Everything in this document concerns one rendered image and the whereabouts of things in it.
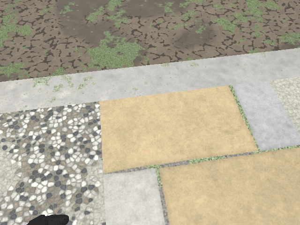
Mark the left robot hand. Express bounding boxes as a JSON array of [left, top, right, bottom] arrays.
[[26, 215, 69, 225]]

